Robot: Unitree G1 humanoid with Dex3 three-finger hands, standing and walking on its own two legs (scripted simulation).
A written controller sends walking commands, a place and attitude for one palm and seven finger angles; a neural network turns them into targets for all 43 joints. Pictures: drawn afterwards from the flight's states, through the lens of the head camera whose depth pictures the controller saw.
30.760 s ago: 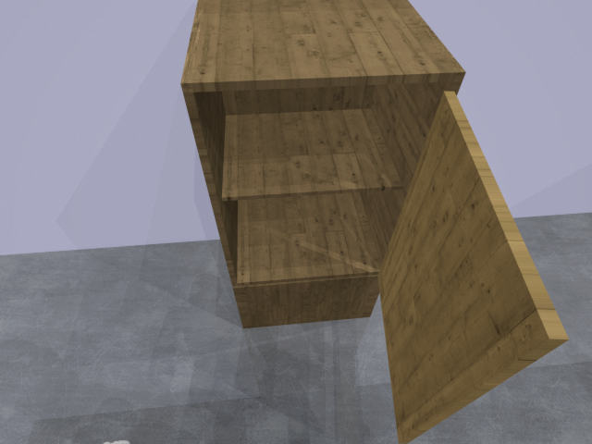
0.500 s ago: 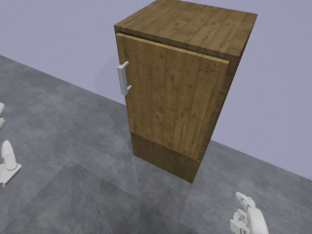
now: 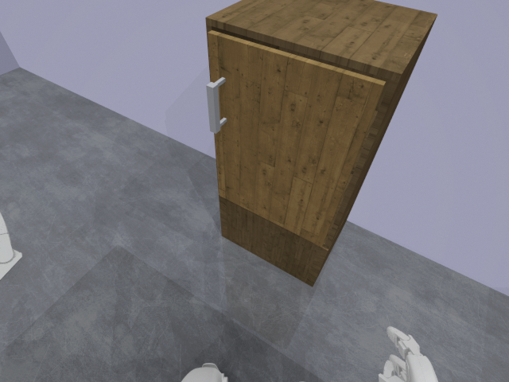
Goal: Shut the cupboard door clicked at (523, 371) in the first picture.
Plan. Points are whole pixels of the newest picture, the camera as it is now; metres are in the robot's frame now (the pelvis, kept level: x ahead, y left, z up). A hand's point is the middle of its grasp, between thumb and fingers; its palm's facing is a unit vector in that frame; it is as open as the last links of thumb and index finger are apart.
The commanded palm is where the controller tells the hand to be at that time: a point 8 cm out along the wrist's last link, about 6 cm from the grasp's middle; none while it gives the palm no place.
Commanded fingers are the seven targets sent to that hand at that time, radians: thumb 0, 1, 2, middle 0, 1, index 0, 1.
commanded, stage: step back with the hand held close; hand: left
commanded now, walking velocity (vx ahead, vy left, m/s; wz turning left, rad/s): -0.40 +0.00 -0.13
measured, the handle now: (218, 105) +0.77 +0.13 +0.01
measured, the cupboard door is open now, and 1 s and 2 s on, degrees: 1 1 1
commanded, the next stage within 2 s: stop stepping back and stand still in 0.36 s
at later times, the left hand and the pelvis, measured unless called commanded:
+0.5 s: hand (14, 313) +0.15 +0.23 +0.20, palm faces +0.31 -0.86 -0.41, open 7.5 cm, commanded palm +0.08 +0.29 +0.20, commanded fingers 0.00 0.90 0.90 -0.20 -0.30 -0.20 -0.30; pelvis -0.08 +0.00 +0.01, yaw -4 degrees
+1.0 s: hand out of the picture +0.08 +0.29 +0.20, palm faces +0.31 -0.84 -0.44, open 7.4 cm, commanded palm +0.06 +0.34 +0.20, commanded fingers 0.00 0.90 0.90 -0.20 -0.30 -0.20 -0.30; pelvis -0.12 +0.06 +0.02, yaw -7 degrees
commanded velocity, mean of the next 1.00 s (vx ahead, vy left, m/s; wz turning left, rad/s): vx -0.12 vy -0.02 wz -0.06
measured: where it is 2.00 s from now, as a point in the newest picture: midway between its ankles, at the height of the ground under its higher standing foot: outside the picture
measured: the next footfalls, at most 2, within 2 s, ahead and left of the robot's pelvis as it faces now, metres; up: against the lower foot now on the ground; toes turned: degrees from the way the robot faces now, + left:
right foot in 0.38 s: -0.11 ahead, -0.12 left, +0.00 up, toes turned -1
left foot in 1.04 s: +0.02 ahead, +0.13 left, +0.00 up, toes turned -8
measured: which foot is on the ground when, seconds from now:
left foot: down 0.00-0.92, up 0.94-1.00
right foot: down 0.00-0.16, up 0.18-0.36, down 0.38-1.00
